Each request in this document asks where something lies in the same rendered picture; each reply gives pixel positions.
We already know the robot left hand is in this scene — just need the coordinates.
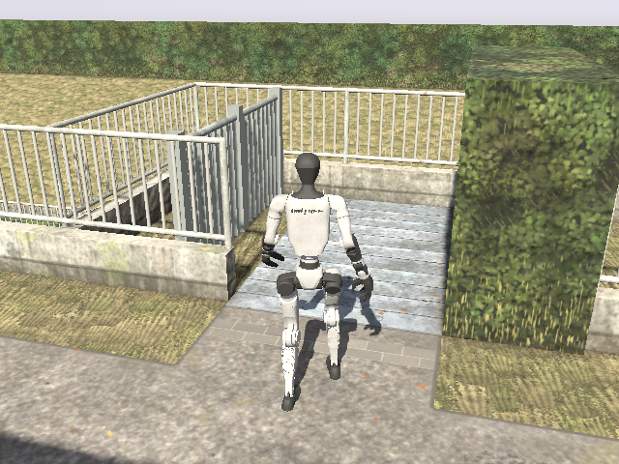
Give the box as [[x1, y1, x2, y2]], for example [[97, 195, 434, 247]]
[[261, 251, 284, 267]]

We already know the robot right thigh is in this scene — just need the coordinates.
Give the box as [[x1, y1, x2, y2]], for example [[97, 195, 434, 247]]
[[322, 269, 342, 327]]

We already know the robot left forearm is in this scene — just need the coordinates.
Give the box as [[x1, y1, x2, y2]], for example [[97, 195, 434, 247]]
[[261, 231, 275, 258]]

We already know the robot thigh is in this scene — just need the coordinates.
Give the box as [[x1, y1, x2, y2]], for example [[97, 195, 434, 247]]
[[277, 272, 301, 347], [322, 269, 342, 327]]

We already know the left robot upper arm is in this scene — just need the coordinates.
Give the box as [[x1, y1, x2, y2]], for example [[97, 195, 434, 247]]
[[264, 194, 289, 245]]

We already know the right robot upper arm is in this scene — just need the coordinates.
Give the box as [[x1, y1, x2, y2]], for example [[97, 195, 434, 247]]
[[328, 194, 355, 249]]

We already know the robot right hand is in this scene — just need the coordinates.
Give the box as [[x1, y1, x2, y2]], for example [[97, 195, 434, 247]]
[[351, 275, 373, 302]]

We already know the robot left thigh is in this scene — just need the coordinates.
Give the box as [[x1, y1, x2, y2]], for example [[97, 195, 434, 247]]
[[277, 272, 301, 347]]

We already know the robot right forearm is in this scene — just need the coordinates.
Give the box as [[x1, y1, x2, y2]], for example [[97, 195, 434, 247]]
[[346, 234, 369, 279]]

